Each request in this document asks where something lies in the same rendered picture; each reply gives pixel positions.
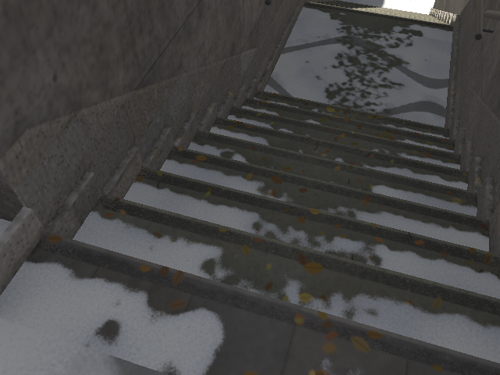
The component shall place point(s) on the stairs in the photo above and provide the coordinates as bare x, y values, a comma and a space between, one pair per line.
351, 213
381, 10

